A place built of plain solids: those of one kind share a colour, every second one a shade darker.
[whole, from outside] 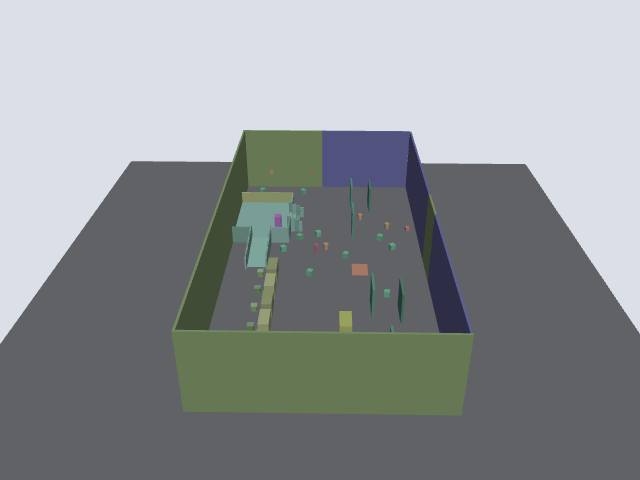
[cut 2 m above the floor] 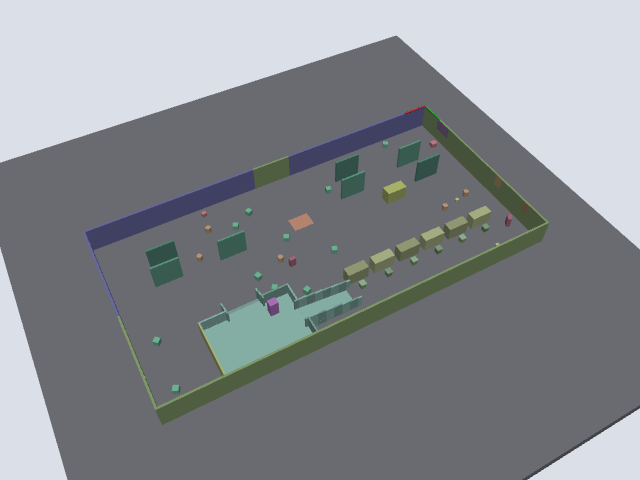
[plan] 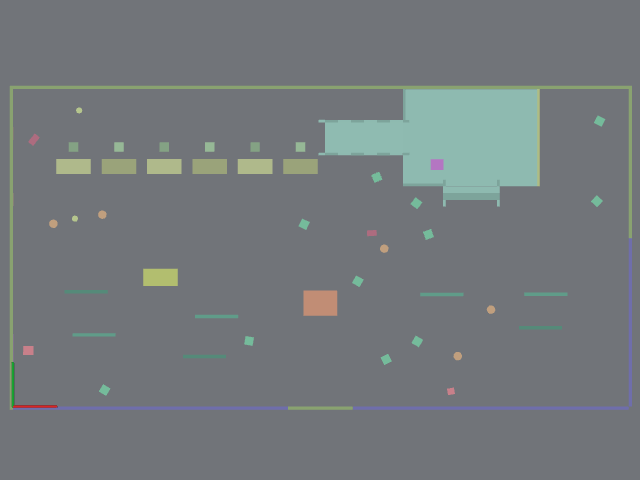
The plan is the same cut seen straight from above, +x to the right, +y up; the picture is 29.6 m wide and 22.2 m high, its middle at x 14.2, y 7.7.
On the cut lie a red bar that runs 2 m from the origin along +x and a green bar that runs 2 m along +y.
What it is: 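A congress centre's foyer; 28.5 x 14.7 m, 5.5 m high; 6 registration desks 1.06 m high; a stage 6.3 x 4.5 m raised by 3 risers of 0.15 m with steps and a ramp 1 in 8; banner walls 2.2 m high; lounges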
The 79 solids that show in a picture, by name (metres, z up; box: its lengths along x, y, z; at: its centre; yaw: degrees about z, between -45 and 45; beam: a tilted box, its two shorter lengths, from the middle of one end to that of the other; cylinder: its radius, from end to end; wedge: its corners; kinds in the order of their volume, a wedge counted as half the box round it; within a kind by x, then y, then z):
{
 "wall_1": {"box": [0.15, 14.98, 5.51], "at": [-0.07, 7.34, 2.71]},
 "wall_2": {"box": [3.0, 0.15, 5.51], "at": [14.22, -0.07, 2.71]},
 "wall_3": {"box": [28.78, 0.15, 5.51], "at": [14.24, 14.76, 2.71]},
 "wall_4": {"box": [0.15, 7.05, 5.51], "at": [28.55, 11.3, 2.71]},
 "window_wall_1": {"box": [12.72, 0.15, 5.51], "at": [6.36, -0.07, 2.71]},
 "window_wall_2": {"box": [12.76, 0.15, 5.51], "at": [22.1, -0.07, 2.71]},
 "window_wall_3": {"box": [0.15, 7.78, 5.51], "at": [28.55, 3.89, 2.71]},
 "stage_1": {"wedge": [[14.44, 11.73, -0.05], [14.44, 11.73, 0.0], [14.44, 13.13, -0.05], [14.44, 13.13, 0.0], [18.04, 11.73, -0.05], [18.04, 11.73, 0.45], [18.04, 13.13, -0.05], [18.04, 13.13, 0.45]]},
 "stage_2": {"box": [0.6, 0.12, 1.04], "at": [14.73, 11.68, 0.47]},
 "stage_3": {"box": [0.6, 0.12, 1.04], "at": [14.73, 13.2, 0.47]},
 "stage_4": {"box": [0.6, 0.12, 1.12], "at": [15.34, 11.68, 0.51]},
 "stage_5": {"box": [0.6, 0.12, 1.12], "at": [15.34, 13.2, 0.51]},
 "stage_6": {"box": [0.6, 0.12, 1.2], "at": [15.94, 11.68, 0.55]},
 "stage_7": {"box": [0.6, 0.12, 1.2], "at": [15.94, 13.2, 0.55]},
 "stage_8": {"box": [0.6, 0.12, 1.27], "at": [16.54, 11.68, 0.58]},
 "stage_9": {"box": [0.6, 0.12, 1.27], "at": [16.54, 13.2, 0.58]},
 "stage_10": {"box": [0.6, 0.12, 1.34], "at": [17.14, 11.68, 0.62]},
 "stage_11": {"box": [0.6, 0.12, 1.34], "at": [17.14, 13.2, 0.62]},
 "stage_12": {"box": [0.6, 0.12, 1.42], "at": [17.73, 11.68, 0.66]},
 "stage_13": {"box": [0.6, 0.12, 1.42], "at": [17.73, 13.2, 0.66]},
 "stage_14": {"box": [0.12, 1.54, 0.6], "at": [18.09, 10.96, 0.25]},
 "stage_15": {"box": [0.12, 1.54, 1.42], "at": [18.09, 10.96, 0.66]},
 "stage_16": {"box": [0.12, 1.54, 0.6], "at": [18.09, 13.91, 0.25]},
 "stage_17": {"box": [0.12, 1.54, 1.42], "at": [18.09, 13.91, 0.66]},
 "stage_18": {"box": [0.3, 0.12, 1.42], "at": [18.18, 11.68, 0.66]},
 "stage_19": {"box": [1.85, 0.12, 1.42], "at": [18.96, 10.25, 0.66]},
 "stage_20": {"box": [0.12, 0.32, 1.12], "at": [19.95, 9.71, 0.51]},
 "stage_21": {"box": [2.38, 0.32, 0.2], "at": [21.2, 9.71, 0.05]},
 "stage_22": {"box": [2.38, 0.32, 0.35], "at": [21.2, 10.03, 0.12]},
 "stage_23": {"box": [6.33, 4.49, 0.5], "at": [21.2, 12.44, 0.2]},
 "stage_24": {"box": [0.12, 0.32, 1.12], "at": [22.45, 9.71, 0.51]},
 "stage_25": {"box": [1.85, 0.12, 1.42], "at": [23.44, 10.25, 0.66]},
 "reg_1": {"box": [1.6, 0.7, 1.11], "at": [2.8, 11.1, 0.51]},
 "reg_2": {"box": [1.6, 0.7, 1.11], "at": [4.9, 11.1, 0.51]},
 "reg_3": {"box": [1.6, 0.7, 1.11], "at": [7.0, 11.1, 0.51]},
 "reg_4": {"box": [1.6, 0.7, 1.11], "at": [9.1, 11.1, 0.51]},
 "reg_5": {"box": [1.6, 0.7, 1.11], "at": [11.2, 11.1, 0.51]},
 "reg_6": {"box": [1.6, 0.7, 1.11], "at": [13.3, 11.1, 0.51]},
 "banner_1": {"box": [2.0, 0.16, 2.25], "at": [3.38, 5.31, 1.07]},
 "banner_2": {"box": [2.0, 0.16, 2.25], "at": [3.75, 3.31, 1.07]},
 "banner_3": {"box": [2.0, 0.16, 2.25], "at": [8.86, 2.31, 1.07]},
 "banner_4": {"box": [2.0, 0.16, 2.25], "at": [9.42, 4.16, 1.07]},
 "banner_5": {"box": [2.0, 0.16, 2.25], "at": [19.84, 5.18, 1.07]},
 "banner_6": {"box": [2.0, 0.16, 2.25], "at": [24.4, 3.64, 1.07]},
 "banner_7": {"box": [2.0, 0.16, 2.25], "at": [24.65, 5.19, 1.07]},
 "cart_1": {"box": [1.6, 0.8, 1.15], "at": [6.82, 5.97, 0.53]},
 "stage_far_1": {"box": [0.12, 4.49, 0.6], "at": [24.3, 12.44, 0.25]},
 "stage_far_2": {"box": [0.12, 4.49, 1.42], "at": [24.3, 12.44, 0.66]},
 "ottoman_1": {"box": [0.4, 0.4, 0.47], "at": [4.24, 0.76, 0.18], "yaw": -31.1},
 "ottoman_2": {"box": [0.4, 0.4, 0.47], "at": [10.92, 3.03, 0.18], "yaw": -9.5},
 "ottoman_3": {"box": [0.4, 0.4, 0.47], "at": [13.47, 8.43, 0.18], "yaw": -24.8},
 "ottoman_4": {"box": [0.4, 0.4, 0.47], "at": [15.95, 5.79, 0.18], "yaw": -29.1},
 "ottoman_5": {"box": [0.4, 0.4, 0.47], "at": [16.83, 10.6, 0.18], "yaw": 24.9},
 "ottoman_6": {"box": [0.4, 0.4, 0.47], "at": [17.26, 2.18, 0.18], "yaw": 25.5},
 "ottoman_7": {"box": [0.4, 0.4, 0.47], "at": [18.66, 9.4, 0.18], "yaw": -36.7},
 "ottoman_8": {"box": [0.4, 0.4, 0.47], "at": [18.7, 3.01, 0.18], "yaw": -30.0},
 "ottoman_9": {"box": [0.4, 0.4, 0.47], "at": [19.22, 7.96, 0.18], "yaw": 20.2},
 "ottoman_10": {"box": [0.4, 0.4, 0.47], "at": [27.01, 9.49, 0.18], "yaw": -43.4},
 "ottoman_11": {"box": [0.4, 0.4, 0.47], "at": [27.13, 13.2, 0.18], "yaw": -27.1},
 "lectern_1": {"box": [0.6, 0.5, 1.2], "at": [19.62, 11.19, 1.0]},
 "drum_1": {"cylinder": 0.2, "from": [1.87, 8.45, 0.0], "to": [1.87, 8.45, 0.46]},
 "drum_2": {"cylinder": 0.2, "from": [4.13, 8.87, 0.0], "to": [4.13, 8.87, 0.46]},
 "drum_3": {"cylinder": 0.2, "from": [17.17, 7.3, 0.0], "to": [17.17, 7.3, 0.46]},
 "drum_4": {"cylinder": 0.2, "from": [20.57, 2.33, 0.0], "to": [20.57, 2.33, 0.46]},
 "drum_5": {"cylinder": 0.2, "from": [22.11, 4.48, 0.0], "to": [22.11, 4.48, 0.46]},
 "suitcase_1": {"box": [0.3, 0.5, 0.85], "at": [0.97, 12.34, 0.38], "yaw": -38.5},
 "suitcase_2": {"box": [0.45, 0.27, 0.77], "at": [16.6, 8.02, 0.33], "yaw": 3.1},
 "box_cardboard_1": {"box": [0.48, 0.41, 0.43], "at": [0.71, 2.59, 0.16], "yaw": -0.7},
 "box_cardboard_2": {"box": [0.33, 0.31, 0.36], "at": [20.26, 0.7, 0.13], "yaw": 10.5},
 "floor_mat_1": {"box": [1.57, 1.17, 0.06], "at": [14.22, 4.78, -0.02]},
 "stool_top_1": {"box": [0.44, 0.44, 0.05], "at": [2.8, 12.0, 0.42]},
 "stool_top_2": {"box": [0.44, 0.44, 0.05], "at": [4.9, 12.0, 0.42]},
 "stool_top_3": {"box": [0.44, 0.44, 0.05], "at": [7.0, 12.0, 0.42]},
 "stool_top_4": {"box": [0.44, 0.44, 0.05], "at": [9.1, 12.0, 0.42]},
 "stool_top_5": {"box": [0.44, 0.44, 0.05], "at": [11.2, 12.0, 0.42]},
 "stool_top_6": {"box": [0.44, 0.44, 0.05], "at": [13.3, 12.0, 0.42]},
 "hung_picture_1": {"box": [0.025, 1.46, 1.03], "at": [0.02, 2.61, 1.55]},
 "hung_poster_1": {"box": [0.01, 0.62, 0.87], "at": [0.01, 9.58, 1.5]},
 "hung_poster_2": {"box": [0.01, 0.62, 0.87], "at": [0.01, 12.62, 1.5]}
}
